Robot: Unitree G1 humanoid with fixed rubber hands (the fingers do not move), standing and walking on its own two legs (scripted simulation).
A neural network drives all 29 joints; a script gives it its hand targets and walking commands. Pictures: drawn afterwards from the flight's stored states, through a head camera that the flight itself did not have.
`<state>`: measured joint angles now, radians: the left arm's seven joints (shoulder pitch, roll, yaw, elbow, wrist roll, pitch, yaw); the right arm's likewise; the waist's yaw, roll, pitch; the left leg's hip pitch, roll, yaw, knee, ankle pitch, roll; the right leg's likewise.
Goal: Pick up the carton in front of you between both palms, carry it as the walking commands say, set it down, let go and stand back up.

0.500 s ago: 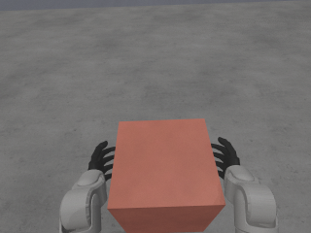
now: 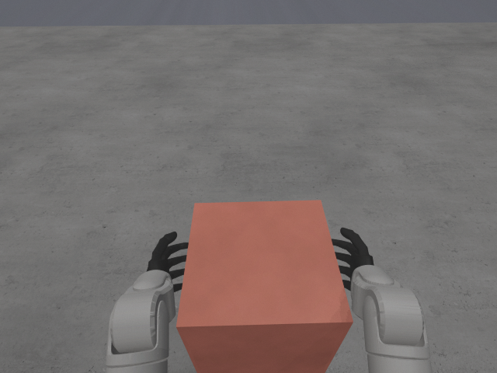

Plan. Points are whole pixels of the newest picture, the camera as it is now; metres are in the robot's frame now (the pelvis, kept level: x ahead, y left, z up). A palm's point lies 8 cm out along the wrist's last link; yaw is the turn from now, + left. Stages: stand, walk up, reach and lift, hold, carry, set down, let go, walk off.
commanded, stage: carry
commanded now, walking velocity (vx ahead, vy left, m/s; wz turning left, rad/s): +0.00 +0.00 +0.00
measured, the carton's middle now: (259, 294) +0.27 +0.00 +0.00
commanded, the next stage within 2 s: hold in 0.76 s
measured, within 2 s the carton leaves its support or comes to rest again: neither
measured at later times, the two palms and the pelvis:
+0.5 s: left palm (167, 288) +0.26 +0.15 +0.04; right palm (354, 283) +0.26 -0.15 +0.04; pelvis -0.03 +0.00 +0.00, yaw +0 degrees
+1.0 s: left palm (167, 299) +0.23 +0.14 +0.05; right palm (366, 296) +0.23 -0.16 +0.05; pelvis -0.05 -0.01 +0.01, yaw -1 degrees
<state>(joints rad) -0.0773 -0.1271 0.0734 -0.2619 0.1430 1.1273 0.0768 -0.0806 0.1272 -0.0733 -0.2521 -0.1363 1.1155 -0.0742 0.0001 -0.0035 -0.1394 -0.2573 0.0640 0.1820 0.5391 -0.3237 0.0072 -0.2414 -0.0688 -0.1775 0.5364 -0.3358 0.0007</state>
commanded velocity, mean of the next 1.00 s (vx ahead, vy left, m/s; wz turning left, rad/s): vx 0.00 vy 0.00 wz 0.00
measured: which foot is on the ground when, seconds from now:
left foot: down 0.00-1.00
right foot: down 0.00-1.00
